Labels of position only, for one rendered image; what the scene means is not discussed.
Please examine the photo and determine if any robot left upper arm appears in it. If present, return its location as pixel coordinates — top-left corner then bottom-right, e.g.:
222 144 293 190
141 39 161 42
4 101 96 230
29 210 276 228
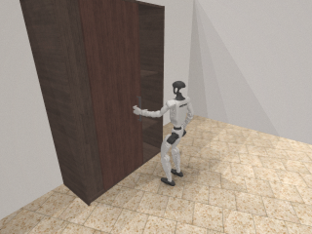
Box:
156 100 176 118

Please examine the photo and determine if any left robot hand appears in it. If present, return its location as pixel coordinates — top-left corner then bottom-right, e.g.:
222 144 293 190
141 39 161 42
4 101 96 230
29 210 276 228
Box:
133 105 148 115

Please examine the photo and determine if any robot right upper arm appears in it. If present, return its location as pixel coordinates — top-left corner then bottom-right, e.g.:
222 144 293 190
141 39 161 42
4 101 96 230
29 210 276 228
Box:
185 97 195 117

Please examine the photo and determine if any robot right forearm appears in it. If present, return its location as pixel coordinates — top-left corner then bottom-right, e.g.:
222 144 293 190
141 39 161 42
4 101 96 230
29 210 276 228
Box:
183 115 194 126

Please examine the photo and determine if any handle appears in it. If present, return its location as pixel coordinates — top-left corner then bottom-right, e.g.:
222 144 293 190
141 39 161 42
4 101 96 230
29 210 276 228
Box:
137 97 142 122
81 113 89 144

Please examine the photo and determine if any left robot foot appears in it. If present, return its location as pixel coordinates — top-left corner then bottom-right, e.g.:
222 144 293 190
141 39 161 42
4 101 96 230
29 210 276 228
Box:
161 177 176 186

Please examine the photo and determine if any robot left forearm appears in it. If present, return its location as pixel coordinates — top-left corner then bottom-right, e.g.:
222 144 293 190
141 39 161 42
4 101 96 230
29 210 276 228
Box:
139 109 159 118

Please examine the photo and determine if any robot left thigh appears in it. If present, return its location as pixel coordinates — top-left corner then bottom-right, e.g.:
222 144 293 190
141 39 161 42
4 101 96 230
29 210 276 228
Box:
160 134 176 162

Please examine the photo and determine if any wardrobe door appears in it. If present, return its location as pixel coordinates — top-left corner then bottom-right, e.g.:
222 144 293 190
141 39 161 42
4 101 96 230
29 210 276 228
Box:
77 0 143 190
53 0 103 198

